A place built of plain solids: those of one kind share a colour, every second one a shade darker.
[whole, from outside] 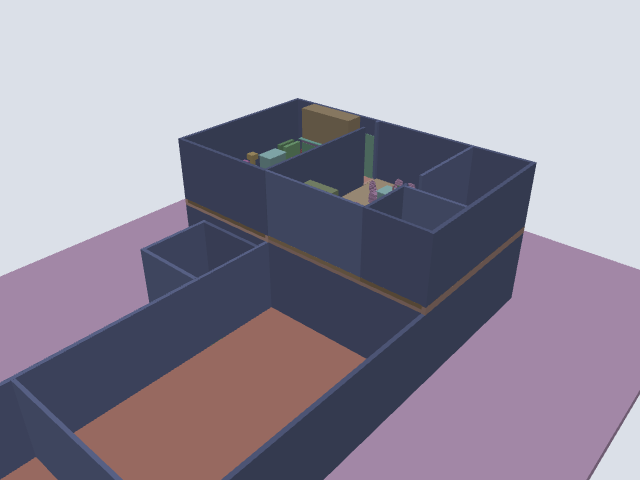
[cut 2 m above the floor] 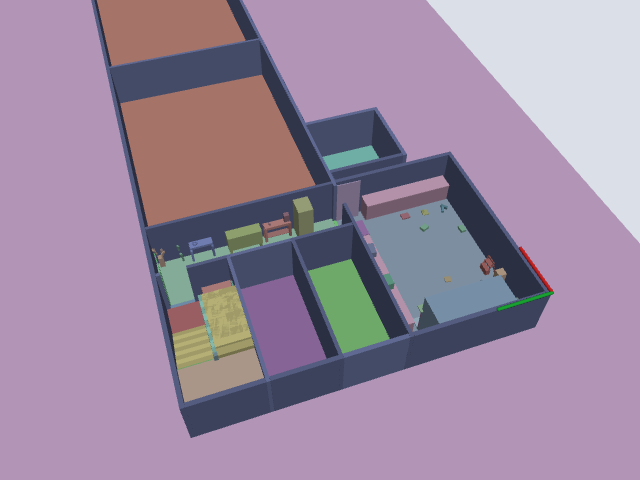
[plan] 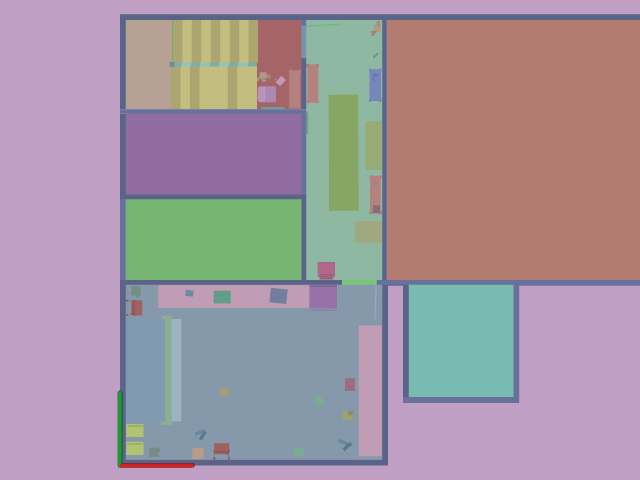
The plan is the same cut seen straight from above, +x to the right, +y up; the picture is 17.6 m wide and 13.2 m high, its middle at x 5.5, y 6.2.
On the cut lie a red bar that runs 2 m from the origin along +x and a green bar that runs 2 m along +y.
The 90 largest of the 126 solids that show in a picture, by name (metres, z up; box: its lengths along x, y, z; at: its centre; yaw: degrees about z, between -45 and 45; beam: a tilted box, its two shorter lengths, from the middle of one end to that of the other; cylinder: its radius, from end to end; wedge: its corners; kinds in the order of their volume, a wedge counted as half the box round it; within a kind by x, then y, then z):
{
 "under_1": {"box": [46.65, 24.41, 0.5], "at": [17.32, 6.21, -0.33]},
 "wall_1": {"box": [0.16, 4.81, 6.54], "at": [0.08, 2.56, 2.97]},
 "wall_2": {"box": [0.16, 2.22, 3.46], "at": [0.08, 6.21, 1.43]},
 "wall_3": {"box": [0.16, 4.57, 2.78], "at": [0.08, 7.38, 4.85]},
 "wall_4": {"box": [0.16, 2.22, 3.46], "at": [0.08, 8.56, 1.43]},
 "wall_5": {"box": [0.16, 2.45, 6.54], "at": [0.08, 11.03, 2.97]},
 "wall_6": {"box": [0.31, 0.13, 2.78], "at": [0.15, 5.04, 4.85]},
 "wall_7": {"box": [3.93, 0.13, 2.78], "at": [1.97, 9.73, 4.85]},
 "wall_8": {"box": [5.12, 0.13, 3.46], "at": [2.56, 7.38, 1.43]},
 "wall_9": {"box": [5.12, 0.13, 3.46], "at": [2.56, 9.73, 1.43]},
 "wall_10": {"box": [6.11, 0.13, 3.46], "at": [3.06, 5.04, 1.43]},
 "wall_11": {"box": [7.37, 0.16, 6.54], "at": [3.69, 0.08, 2.97]},
 "wall_12": {"box": [7.37, 0.16, 2.78], "at": [3.69, 12.33, 4.85]},
 "wall_13": {"box": [6.21, 0.13, 2.78], "at": [4.26, 5.04, 4.85]},
 "wall_14": {"box": [0.13, 2.22, 3.46], "at": [5.05, 6.21, 1.43]},
 "wall_15": {"box": [0.13, 2.22, 3.46], "at": [5.05, 8.56, 1.43]},
 "wall_16": {"box": [0.13, 1.4, 3.46], "at": [5.05, 10.5, 1.43]},
 "wall_17": {"box": [0.13, 2.45, 2.78], "at": [5.05, 11.03, 4.85]},
 "wall_18": {"box": [0.13, 0.15, 3.46], "at": [5.05, 12.18, 1.43]},
 "wall_19": {"box": [2.51, 0.13, 2.78], "at": [6.08, 9.73, 4.85]},
 "wall_20": {"box": [0.13, 4.57, 2.78], "at": [7.28, 7.38, 4.85]},
 "wall_21": {"box": [0.13, 7.15, 3.46], "at": [7.28, 8.68, 1.43]},
 "wall_22": {"box": [0.13, 2.45, 2.78], "at": [7.28, 11.03, 4.85]},
 "wall_23": {"box": [0.16, 4.78, 3.46], "at": [7.29, 2.55, 1.43]},
 "wall_24": {"box": [0.16, 4.81, 2.78], "at": [7.29, 2.56, 4.85]},
 "wall_25": {"box": [0.16, 3.06, 3.46], "at": [7.86, 3.41, 1.43]},
 "wall_26": {"box": [3.2, 0.16, 3.46], "at": [9.38, 1.8, 1.43]},
 "wall_27": {"box": [0.16, 3.06, 3.46], "at": [10.9, 3.41, 1.43]},
 "wall_28": {"box": [28.23, 0.16, 3.46], "at": [14.12, 12.33, 1.43]},
 "wall_29": {"box": [21.17, 0.13, 3.46], "at": [17.64, 5.04, 1.43]},
 "wall_30": {"box": [0.13, 7.15, 3.46], "at": [17.7, 8.68, 1.43]},
 "wall_31": {"box": [17.41, 0.031, 3.46], "at": [19.52, 4.96, 1.43]},
 "floor_hall_1": {"box": [10.3, 7.15, 0.5], "at": [12.49, 8.68, -0.25]},
 "floor_hall_2": {"box": [10.3, 7.15, 0.5], "at": [22.92, 8.68, -0.25]},
 "stair_1": {"box": [0.29, 1.17, 1.86], "at": [1.57, 11.66, 0.63]},
 "stair_2": {"box": [0.55, 1.17, 1.68], "at": [1.7, 11.66, 0.54]},
 "stair_3": {"box": [0.81, 1.17, 1.51], "at": [1.83, 11.66, 0.46]},
 "stair_4": {"box": [1.07, 1.17, 1.34], "at": [1.96, 11.66, 0.37]},
 "stair_5": {"box": [1.33, 1.17, 1.17], "at": [2.09, 11.66, 0.28]},
 "stair_6": {"box": [1.59, 1.17, 0.99], "at": [2.22, 11.66, 0.2]},
 "stair_7": {"box": [1.85, 1.17, 0.82], "at": [2.35, 11.66, 0.11]},
 "stair_8": {"box": [2.11, 1.17, 0.65], "at": [2.48, 11.66, 0.02]},
 "stair_9": {"box": [2.37, 1.17, 2.2], "at": [2.59, 10.38, 0.8]},
 "stair_10": {"box": [2.37, 1.17, 0.47], "at": [2.61, 11.66, -0.06]},
 "stair_11": {"box": [2.11, 1.17, 2.38], "at": [2.72, 10.38, 0.89]},
 "stair_12": {"box": [1.85, 1.17, 2.55], "at": [2.85, 10.38, 0.97]},
 "stair_13": {"box": [1.59, 1.17, 2.72], "at": [2.98, 10.38, 1.06]},
 "stair_14": {"box": [1.33, 1.17, 2.9], "at": [3.11, 10.38, 1.15]},
 "stair_15": {"box": [1.07, 1.17, 3.07], "at": [3.24, 10.38, 1.23]},
 "stair_16": {"box": [0.81, 1.17, 3.24], "at": [3.37, 10.38, 1.32]},
 "stair_17": {"box": [0.55, 1.17, 3.41], "at": [3.5, 10.38, 1.41]},
 "stair_18": {"box": [0.29, 1.17, 3.59], "at": [3.63, 10.38, 1.49]},
 "floor_kitchen_1": {"box": [7.05, 4.81, 0.5], "at": [3.69, 2.56, -0.25]},
 "fixture_breast_kitchen_1": {"box": [1.08, 2.82, 3.21], "at": [0.7, 2.62, 1.55]},
 "floor_passage_1": {"box": [2.09, 7.15, 0.5], "at": [6.17, 8.68, -0.25]},
 "fixture_breast_master_chamber_1": {"box": [0.87, 2.82, 2.83], "at": [0.59, 2.62, 4.83]},
 "stair_landing_1": {"box": [1.27, 2.45, 2.03], "at": [0.79, 11.03, 0.71]},
 "floor_buttery_1": {"box": [4.83, 2.22, 0.5], "at": [2.58, 8.56, -0.25]},
 "floor_pantry_1": {"box": [4.83, 2.22, 0.5], "at": [2.58, 6.21, -0.25]},
 "upper_floor_master_hall_1": {"box": [7.05, 4.57, 0.16], "at": [3.69, 7.38, 3.38]},
 "floor_necessarium_1": {"box": [2.88, 3.09, 0.5], "at": [9.38, 3.42, -0.25]},
 "counter_run_1": {"box": [4.16, 0.64, 0.038], "at": [3.13, 4.64, 0.9]},
 "counter_run_2": {"box": [0.64, 3.6, 0.038], "at": [6.88, 2.05, 0.9]},
 "counter_run_3": {"box": [0.61, 3.6, 0.78], "at": [6.89, 2.05, 0.49]},
 "floor_stair_lobby_1": {"box": [1.22, 2.45, 0.5], "at": [4.38, 11.03, -0.25]},
 "fixture_breast_master_hall_1": {"box": [0.37, 1.32, 2.83], "at": [7.03, 7.58, 4.83]},
 "wall_band_1": {"box": [7.37, 0.16, 0.31], "at": [3.69, 12.33, 3.31]},
 "wall_band_2": {"box": [0.13, 7.15, 0.31], "at": [7.28, 8.68, 3.31]},
 "wall_band_3": {"box": [0.16, 4.81, 0.31], "at": [7.29, 2.56, 3.31]},
 "fridge_flat_1": {"box": [0.73, 0.6, 1.66], "at": [6.83, 6.42, 0.83]},
 "kitchen_table_1": {"box": [1.06, 0.71, 0.72], "at": [2.46, 0.57, 3.82]},
 "range_flat_1": {"box": [0.76, 0.65, 0.94], "at": [5.59, 4.64, 0.47]},
 "drying_rack_1": {"box": [1.02, 0.19, 0.35], "at": [1.19, 0.26, 4.17]},
 "drying_rack_2": {"box": [1.02, 0.57, 0.53], "at": [1.19, 0.46, 3.73]},
 "drying_rack_3": {"box": [1.02, 0.19, 0.35], "at": [1.19, 0.65, 4.17]},
 "sideboard_1": {"box": [0.45, 1.35, 0.71], "at": [6.97, 8.79, 0.51]},
 "wall_foot_1": {"box": [0.13, 4.57, 0.17], "at": [7.28, 7.38, 3.38]},
 "wall_foot_2": {"box": [0.13, 2.45, 0.17], "at": [7.28, 11.03, 3.38]},
 "wall_foot_3": {"box": [0.16, 4.81, 0.17], "at": [7.29, 2.56, 3.38]},
 "stair_mid_1": {"box": [0.26, 0.11, 3.62], "at": [2.34, 11.03, 1.51]},
 "stair_mid_2": {"box": [0.26, 0.11, 3.97], "at": [2.86, 11.03, 1.68]},
 "rug_1": {"box": [0.82, 3.2, 0.08], "at": [6.15, 8.6, -0.03], "yaw": 0.3},
 "fixture_hearth_kitchen_1": {"box": [0.45, 2.82, 0.1], "at": [1.46, 2.62, 0.0]},
 "leaf_kitchen_door_1": {"box": [0.035, 0.95, 2.1], "at": [7.03, 4.5, 1.05], "yaw": -2.0},
 "leaf_stair_lobby_door_1": {"box": [0.9, 0.035, 2.1], "at": [5.57, 12.11, 1.05], "yaw": 3.0},
 "kitchen_bin_1": {"box": [0.31, 0.31, 0.65], "at": [2.14, 0.33, 0.33]},
 "leaf_master_chamber_door_1": {"box": [0.035, 0.85, 2.1], "at": [0.3, 4.54, 4.51], "yaw": -4.0},
 "floor_gap_kitchen_door_1": {"box": [0.95, 0.13, 0.5], "at": [6.58, 5.04, -0.25]},
 "floor_gap_stair_lobby_door_1": {"box": [0.13, 0.9, 0.5], "at": [5.05, 11.65, -0.25]},
 "dish_rack_1": {"box": [0.47, 0.35, 0.34], "at": [2.81, 4.63, 1.08]}
}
